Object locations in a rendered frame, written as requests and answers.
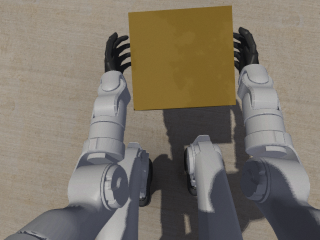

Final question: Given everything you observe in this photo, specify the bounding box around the robot left upper arm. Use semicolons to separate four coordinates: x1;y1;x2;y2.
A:
4;163;130;240

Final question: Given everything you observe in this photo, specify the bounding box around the robot left hand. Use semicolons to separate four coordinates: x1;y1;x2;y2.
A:
104;32;131;74

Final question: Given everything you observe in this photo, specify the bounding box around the robot right hand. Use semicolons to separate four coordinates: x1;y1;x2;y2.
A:
233;27;259;74

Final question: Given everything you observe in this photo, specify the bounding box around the robot left thigh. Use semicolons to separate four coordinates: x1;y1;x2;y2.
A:
96;147;149;240

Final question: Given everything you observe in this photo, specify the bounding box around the robot right foot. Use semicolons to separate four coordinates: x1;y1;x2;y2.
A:
184;148;197;196

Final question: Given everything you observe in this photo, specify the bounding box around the carton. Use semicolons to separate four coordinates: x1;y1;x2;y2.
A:
128;5;236;111

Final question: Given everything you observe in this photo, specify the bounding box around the right robot forearm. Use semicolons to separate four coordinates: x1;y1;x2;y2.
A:
237;64;310;196

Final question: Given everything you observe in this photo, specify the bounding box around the left robot forearm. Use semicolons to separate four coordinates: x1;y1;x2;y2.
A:
67;70;131;195

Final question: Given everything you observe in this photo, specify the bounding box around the robot right upper arm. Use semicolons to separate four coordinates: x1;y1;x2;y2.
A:
240;156;320;240

